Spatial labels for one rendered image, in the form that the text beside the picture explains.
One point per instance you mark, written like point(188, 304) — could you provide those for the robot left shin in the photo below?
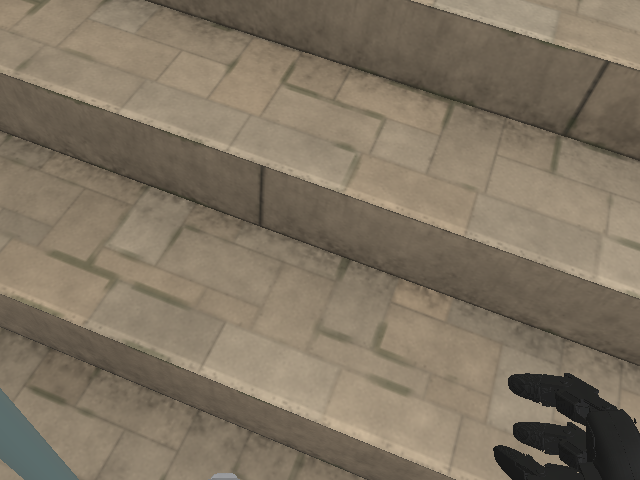
point(224, 475)

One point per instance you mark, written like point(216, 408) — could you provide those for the robot right hand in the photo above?
point(608, 450)

